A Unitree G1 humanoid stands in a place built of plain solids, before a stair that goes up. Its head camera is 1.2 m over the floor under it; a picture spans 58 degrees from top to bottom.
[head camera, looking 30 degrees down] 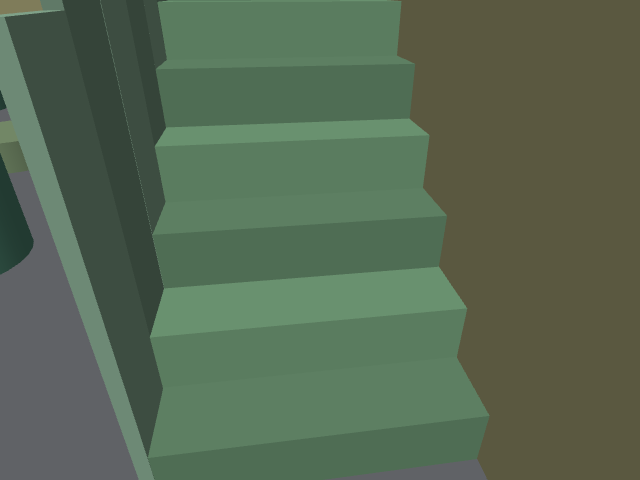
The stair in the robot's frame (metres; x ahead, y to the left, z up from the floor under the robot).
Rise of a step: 0.19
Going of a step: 0.22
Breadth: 0.90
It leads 8 degrees to the left of straight ahead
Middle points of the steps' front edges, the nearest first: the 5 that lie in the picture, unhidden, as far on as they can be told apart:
0.72 -0.02 0.19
0.94 0.01 0.39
1.16 0.04 0.58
1.38 0.07 0.78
1.60 0.10 0.97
